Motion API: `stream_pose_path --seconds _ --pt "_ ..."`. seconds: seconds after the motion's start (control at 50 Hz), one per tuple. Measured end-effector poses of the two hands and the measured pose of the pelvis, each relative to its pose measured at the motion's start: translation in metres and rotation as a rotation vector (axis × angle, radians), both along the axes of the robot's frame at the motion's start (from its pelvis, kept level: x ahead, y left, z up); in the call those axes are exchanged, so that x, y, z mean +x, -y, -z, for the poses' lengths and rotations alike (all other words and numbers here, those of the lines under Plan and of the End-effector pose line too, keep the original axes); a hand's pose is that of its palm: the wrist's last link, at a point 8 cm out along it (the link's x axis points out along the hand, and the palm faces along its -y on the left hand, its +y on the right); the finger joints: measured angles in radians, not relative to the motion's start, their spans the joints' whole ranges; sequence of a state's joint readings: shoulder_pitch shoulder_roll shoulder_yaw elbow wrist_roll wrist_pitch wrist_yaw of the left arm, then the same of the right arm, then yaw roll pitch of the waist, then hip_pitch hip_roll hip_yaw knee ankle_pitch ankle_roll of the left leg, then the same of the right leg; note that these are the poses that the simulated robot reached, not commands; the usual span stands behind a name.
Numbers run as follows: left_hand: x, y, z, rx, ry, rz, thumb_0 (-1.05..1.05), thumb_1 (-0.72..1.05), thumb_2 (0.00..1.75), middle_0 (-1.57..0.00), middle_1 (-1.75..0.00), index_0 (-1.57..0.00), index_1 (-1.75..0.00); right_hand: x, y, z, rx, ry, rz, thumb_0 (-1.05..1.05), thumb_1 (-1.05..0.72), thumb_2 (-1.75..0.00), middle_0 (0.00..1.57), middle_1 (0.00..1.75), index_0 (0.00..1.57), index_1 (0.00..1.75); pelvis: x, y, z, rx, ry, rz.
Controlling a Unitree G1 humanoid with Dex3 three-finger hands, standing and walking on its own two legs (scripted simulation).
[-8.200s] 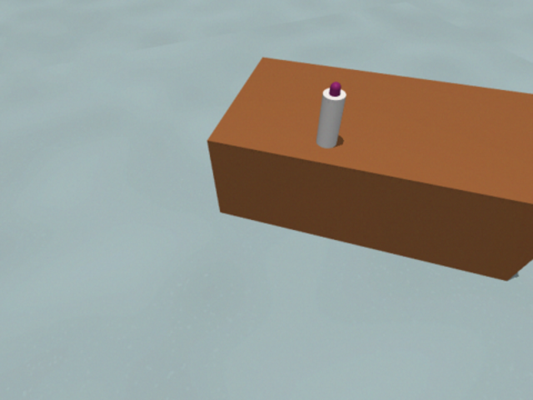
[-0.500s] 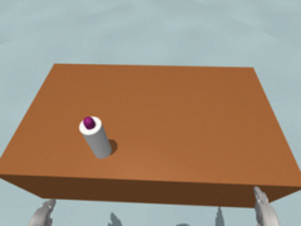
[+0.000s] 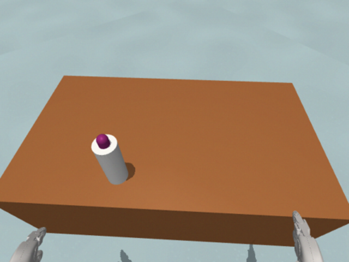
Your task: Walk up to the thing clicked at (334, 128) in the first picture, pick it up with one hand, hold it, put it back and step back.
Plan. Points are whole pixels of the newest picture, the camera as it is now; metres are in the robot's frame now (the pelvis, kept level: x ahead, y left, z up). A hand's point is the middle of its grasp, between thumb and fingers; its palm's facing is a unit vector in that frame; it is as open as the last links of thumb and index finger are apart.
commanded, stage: go down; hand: left
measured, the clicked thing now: (110, 158) +0.47 +0.23 -0.16
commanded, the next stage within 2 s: approach in 1.52 s
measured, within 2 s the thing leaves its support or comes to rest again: neither
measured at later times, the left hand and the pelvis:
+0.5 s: hand (24, 208) +0.25 +0.34 +0.00, palm faces +0.19 -0.95 -0.25, open 17.3 cm; pelvis -0.02 +0.00 +0.00, yaw +0 degrees
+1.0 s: hand (6, 174) +0.31 +0.38 +0.05, palm faces +0.22 -0.97 -0.14, open 17.4 cm; pelvis -0.03 +0.00 +0.00, yaw +0 degrees
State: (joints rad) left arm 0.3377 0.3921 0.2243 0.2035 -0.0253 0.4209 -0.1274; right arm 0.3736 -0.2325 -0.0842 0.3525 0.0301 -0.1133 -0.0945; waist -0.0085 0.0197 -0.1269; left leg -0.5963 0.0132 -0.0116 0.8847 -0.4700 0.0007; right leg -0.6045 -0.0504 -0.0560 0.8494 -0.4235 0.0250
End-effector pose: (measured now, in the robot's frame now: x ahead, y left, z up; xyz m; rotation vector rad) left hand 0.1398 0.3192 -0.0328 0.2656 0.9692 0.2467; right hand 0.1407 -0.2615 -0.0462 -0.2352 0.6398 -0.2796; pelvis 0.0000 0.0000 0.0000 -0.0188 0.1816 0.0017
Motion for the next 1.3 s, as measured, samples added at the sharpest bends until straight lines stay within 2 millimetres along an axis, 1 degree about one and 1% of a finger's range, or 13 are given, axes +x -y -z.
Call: stream_pose_path --seconds 0.1,0.2,0.32,0.44,0.52,0.62,0.8,0.98,1.18,1.3 --pt "0.001 -0.004 -0.003 0.001 0.023 0.002 0.0 -0.55 0.06 -0.08 -0.05 -0.08 -0.06 0.0 -0.003 -0.004 -0.004 0.027 -0.007 -0.01 0.54 -0.04 0.05 0.05 0.05 0.05 -0.001 -0.001 0.003 -0.002 -0.001 -0.002" --pt "0.013 -0.014 -0.012 0.008 0.09 -0.009 -0.01 -0.54 0.07 -0.08 -0.05 -0.07 -0.06 0.0 -0.003 -0.009 -0.018 0.058 -0.008 -0.01 0.54 -0.04 0.06 0.05 0.06 0.05 -0.003 0.0 0.004 -0.003 0.004 -0.006" --pt "0.042 -0.038 -0.035 0.011 0.216 -0.026 -0.01 -0.51 0.08 -0.08 -0.04 -0.07 -0.06 -0.006 0.001 -0.012 -0.038 0.071 -0.001 -0.01 0.53 -0.04 0.06 0.05 0.05 0.05 -0.008 0.001 0.004 -0.005 0.018 -0.011" --pt "0.073 -0.062 -0.056 -0.021 0.29 -0.023 -0.01 -0.5 0.07 -0.07 -0.04 -0.06 -0.06 -0.018 0.004 -0.006 -0.041 0.041 0.007 -0.01 0.53 -0.04 0.05 0.05 0.05 0.05 -0.015 0.001 0.003 -0.005 0.018 -0.006" --pt "0.088 -0.072 -0.063 -0.05 0.319 -0.011 -0.01 -0.51 0.06 -0.07 -0.04 -0.07 -0.05 -0.026 0.005 -0.001 -0.042 0.018 0.01 -0.01 0.53 -0.04 0.05 0.05 0.05 0.05 -0.019 -0.001 0.002 -0.004 0.01 0.003" --pt "0.102 -0.081 -0.069 -0.075 0.378 0.0 -0.01 -0.53 0.05 -0.07 -0.04 -0.07 -0.05 -0.033 0.005 0.003 -0.044 -0.011 0.001 -0.01 0.53 -0.04 0.05 0.05 0.05 0.05 -0.023 -0.001 0.002 -0.003 0.001 0.011" --pt "0.12 -0.097 -0.082 -0.089 0.49 0.002 -0.01 -0.53 0.06 -0.06 -0.04 -0.06 -0.05 -0.03 -0.001 -0.004 -0.06 0.002 -0.039 -0.01 0.54 -0.04 0.05 0.05 0.05 0.05 -0.027 0.0 0.001 -0.004 -0.01 0.008" --pt "0.137 -0.111 -0.094 -0.101 0.562 0.008 -0.01 -0.52 0.06 -0.05 -0.03 -0.05 -0.04 -0.028 -0.009 -0.004 -0.068 -0.011 -0.067 -0.01 0.54 -0.05 0.06 0.05 0.06 0.05 -0.027 -0.002 0.002 -0.01 -0.032 0.006" --pt "0.155 -0.119 -0.099 -0.117 0.618 0.011 -0.01 -0.54 0.06 -0.05 -0.02 -0.05 -0.03 -0.028 -0.013 -0.005 -0.081 -0.025 -0.069 -0.01 0.54 -0.05 0.05 0.05 0.06 0.05 -0.025 -0.006 0.003 -0.02 -0.057 0.011" --pt "0.162 -0.124 -0.101 -0.118 0.637 0.009 -0.01 -0.55 0.06 -0.05 -0.02 -0.05 -0.04 -0.027 -0.016 -0.005 -0.084 -0.03 -0.066 -0.01 0.53 -0.05 0.05 0.05 0.06 0.05 -0.023 -0.009 0.004 -0.025 -0.067 0.014"
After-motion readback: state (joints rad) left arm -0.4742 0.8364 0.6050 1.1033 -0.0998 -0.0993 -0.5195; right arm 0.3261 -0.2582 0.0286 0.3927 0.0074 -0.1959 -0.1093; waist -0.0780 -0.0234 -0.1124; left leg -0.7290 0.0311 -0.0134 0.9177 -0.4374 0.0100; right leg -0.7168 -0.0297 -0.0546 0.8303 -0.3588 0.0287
